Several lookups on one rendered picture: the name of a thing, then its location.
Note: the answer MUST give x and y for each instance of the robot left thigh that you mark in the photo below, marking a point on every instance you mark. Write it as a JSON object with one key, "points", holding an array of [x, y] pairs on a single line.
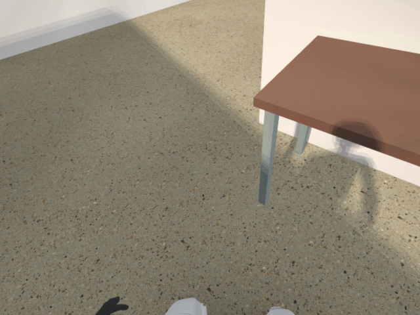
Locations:
{"points": [[187, 307]]}

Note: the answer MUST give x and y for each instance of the table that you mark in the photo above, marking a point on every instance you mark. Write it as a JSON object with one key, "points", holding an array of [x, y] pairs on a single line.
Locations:
{"points": [[365, 94]]}

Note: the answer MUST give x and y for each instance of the left robot hand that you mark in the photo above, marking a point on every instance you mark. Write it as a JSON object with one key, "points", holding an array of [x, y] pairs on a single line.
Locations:
{"points": [[111, 306]]}

